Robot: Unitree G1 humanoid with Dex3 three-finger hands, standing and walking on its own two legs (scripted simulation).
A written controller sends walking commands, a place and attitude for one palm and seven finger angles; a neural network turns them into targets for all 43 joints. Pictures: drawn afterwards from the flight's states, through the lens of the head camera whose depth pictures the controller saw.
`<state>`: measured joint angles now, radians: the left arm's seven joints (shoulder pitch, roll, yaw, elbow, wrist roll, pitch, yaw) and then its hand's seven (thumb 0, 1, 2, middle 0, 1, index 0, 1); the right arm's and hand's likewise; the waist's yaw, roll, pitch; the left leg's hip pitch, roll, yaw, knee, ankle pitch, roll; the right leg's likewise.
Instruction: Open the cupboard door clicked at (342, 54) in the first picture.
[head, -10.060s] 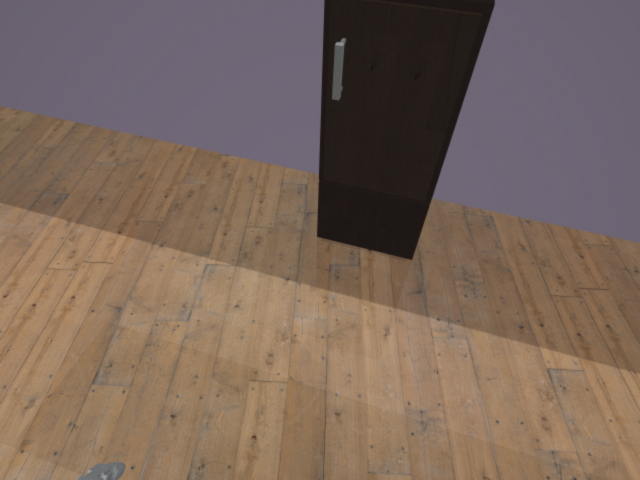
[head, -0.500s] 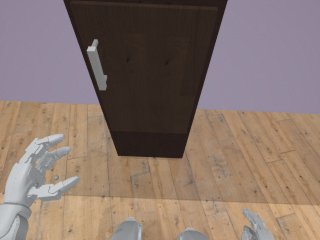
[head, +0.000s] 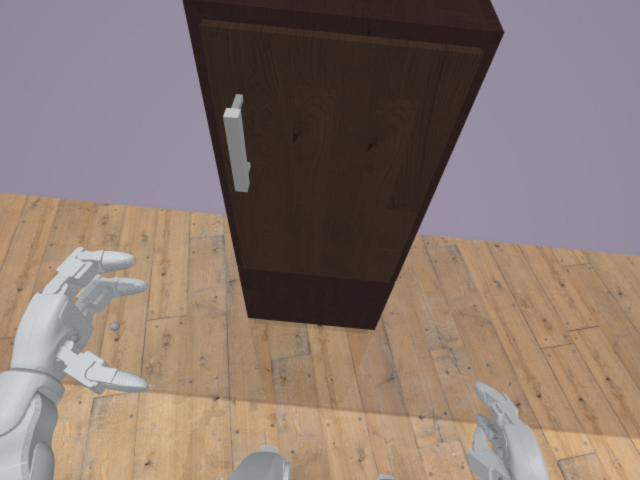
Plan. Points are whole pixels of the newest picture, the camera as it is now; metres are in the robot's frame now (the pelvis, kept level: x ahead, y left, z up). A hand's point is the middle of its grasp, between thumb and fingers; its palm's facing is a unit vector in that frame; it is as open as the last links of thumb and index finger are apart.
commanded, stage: raise the hand with hooked fingers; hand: left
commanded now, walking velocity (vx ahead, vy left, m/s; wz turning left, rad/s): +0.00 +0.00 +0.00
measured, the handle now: (240, 145) +0.58 +0.18 +0.05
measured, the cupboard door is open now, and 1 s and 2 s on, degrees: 0 0 0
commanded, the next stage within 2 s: move the hooked fingers beside the handle in 0.78 s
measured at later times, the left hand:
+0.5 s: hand (110, 296) +0.29 +0.26 +0.07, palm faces +0.00 -1.00 -0.04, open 14.0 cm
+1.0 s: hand (129, 293) +0.30 +0.25 +0.07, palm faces +0.02 -1.00 -0.03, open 14.0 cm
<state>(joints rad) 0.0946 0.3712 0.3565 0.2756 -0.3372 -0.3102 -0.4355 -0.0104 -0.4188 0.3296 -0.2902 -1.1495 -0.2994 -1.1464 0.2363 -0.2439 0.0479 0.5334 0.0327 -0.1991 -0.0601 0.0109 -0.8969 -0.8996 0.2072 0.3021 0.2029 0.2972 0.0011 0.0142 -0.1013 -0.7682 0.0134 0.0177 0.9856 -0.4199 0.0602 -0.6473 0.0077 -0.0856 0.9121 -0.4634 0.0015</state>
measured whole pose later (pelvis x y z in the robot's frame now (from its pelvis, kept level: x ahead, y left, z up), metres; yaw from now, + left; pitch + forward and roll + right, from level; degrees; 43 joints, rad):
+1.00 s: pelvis +0.00 -0.03 +0.01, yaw +0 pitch +11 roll -2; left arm -0.09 0.42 0.42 0.51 -0.34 -0.31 -0.51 -0.02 -0.50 0.29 -0.30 -1.20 -0.31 -1.20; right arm 0.27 -0.27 0.04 0.57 0.04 -0.17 -0.08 0.01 -0.90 -0.90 0.21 0.30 0.20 0.30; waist -0.01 0.02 -0.09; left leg -0.72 0.03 0.01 0.93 -0.39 0.03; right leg -0.62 0.02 -0.09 0.88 -0.45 -0.03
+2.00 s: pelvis +0.00 -0.01 -0.01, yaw -3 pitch +19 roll -4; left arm -0.72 0.61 0.48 1.10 -0.17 -0.38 -0.46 -0.02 -0.50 0.30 -0.30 -1.20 -0.30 -1.20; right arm 0.36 -0.28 0.04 0.61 0.02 0.02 -0.05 0.01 -0.90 -0.90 0.21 0.30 0.20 0.30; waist -0.12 0.00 -0.10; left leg -0.93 0.04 0.04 1.02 -0.43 0.05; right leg -0.82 0.04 -0.06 0.95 -0.46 -0.01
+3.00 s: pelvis +0.01 +0.00 -0.02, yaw -4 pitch +24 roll -6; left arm -0.93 0.72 0.51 1.22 -0.09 -0.33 -0.42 -0.02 -0.50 0.30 -0.29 -1.20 -0.30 -1.20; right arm 0.40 -0.27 0.06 0.60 -0.01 0.10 -0.02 0.00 -0.90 -0.90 0.21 0.30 0.20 0.30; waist -0.19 0.02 -0.10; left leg -1.04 0.06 0.02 1.07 -0.45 0.06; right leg -0.92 0.06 -0.07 0.96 -0.46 0.00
